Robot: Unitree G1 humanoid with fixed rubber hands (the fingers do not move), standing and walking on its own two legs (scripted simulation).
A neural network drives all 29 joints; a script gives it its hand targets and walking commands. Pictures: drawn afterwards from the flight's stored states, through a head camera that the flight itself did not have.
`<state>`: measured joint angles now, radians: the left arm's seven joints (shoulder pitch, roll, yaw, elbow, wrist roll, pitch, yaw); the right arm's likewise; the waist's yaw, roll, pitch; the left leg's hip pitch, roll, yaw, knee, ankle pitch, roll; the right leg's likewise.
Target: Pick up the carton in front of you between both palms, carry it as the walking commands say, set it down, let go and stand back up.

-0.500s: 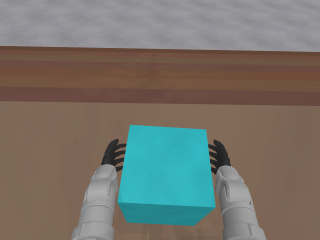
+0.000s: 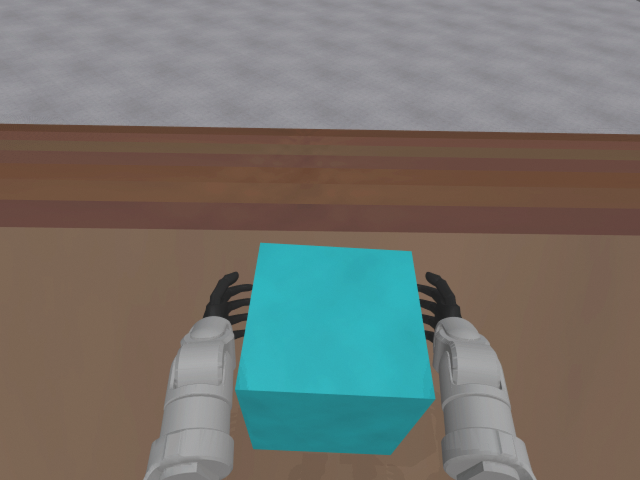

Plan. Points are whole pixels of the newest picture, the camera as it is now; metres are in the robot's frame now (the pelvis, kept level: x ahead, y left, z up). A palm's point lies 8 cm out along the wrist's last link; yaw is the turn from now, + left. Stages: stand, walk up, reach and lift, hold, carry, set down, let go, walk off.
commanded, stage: reach and lift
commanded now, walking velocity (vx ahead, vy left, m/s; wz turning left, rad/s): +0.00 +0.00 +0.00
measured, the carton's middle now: (328, 354) +0.30 +0.00 -0.05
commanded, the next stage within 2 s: hold in 0.64 s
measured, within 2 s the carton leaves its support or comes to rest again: neither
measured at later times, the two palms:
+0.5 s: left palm (218, 317) +0.31 +0.15 +0.04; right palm (446, 317) +0.31 -0.15 +0.04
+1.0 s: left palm (214, 319) +0.30 +0.15 +0.06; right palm (453, 321) +0.30 -0.15 +0.06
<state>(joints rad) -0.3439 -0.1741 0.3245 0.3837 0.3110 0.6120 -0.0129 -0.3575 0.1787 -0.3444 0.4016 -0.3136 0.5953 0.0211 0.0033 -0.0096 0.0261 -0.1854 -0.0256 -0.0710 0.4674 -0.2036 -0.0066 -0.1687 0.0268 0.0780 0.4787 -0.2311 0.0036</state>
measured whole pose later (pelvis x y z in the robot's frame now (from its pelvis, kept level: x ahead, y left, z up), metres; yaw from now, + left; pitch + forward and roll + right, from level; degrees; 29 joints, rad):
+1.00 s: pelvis +0.01 +0.00 +0.01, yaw +0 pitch -8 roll +0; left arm -0.27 -0.15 0.22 0.22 0.28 0.77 -0.01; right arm -0.28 0.16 -0.23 0.24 -0.28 0.75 0.01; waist 0.00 -0.01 0.03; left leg -0.05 -0.02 -0.07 0.36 -0.17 -0.01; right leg -0.03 0.02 0.08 0.37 -0.20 0.00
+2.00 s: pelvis +0.38 -0.05 -0.02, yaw -1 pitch +4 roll -1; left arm -0.20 -0.14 0.12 -0.28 0.11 1.21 0.09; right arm -0.20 0.13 -0.15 -0.31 -0.10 1.22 -0.09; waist -0.01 0.04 -0.10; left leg -0.16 0.12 0.11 0.84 -0.49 -0.04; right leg -0.47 -0.06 -0.26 0.59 -0.17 -0.08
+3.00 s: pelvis +1.03 -0.09 -0.02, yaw -2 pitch +4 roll +1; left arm -0.70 0.00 0.20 0.17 0.06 1.20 0.12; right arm -0.74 -0.03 -0.20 0.19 -0.04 1.21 -0.12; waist 0.03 0.02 0.04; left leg -0.42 0.01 0.01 1.27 -0.43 0.05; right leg -0.49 0.00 -0.18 0.64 -0.23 -0.11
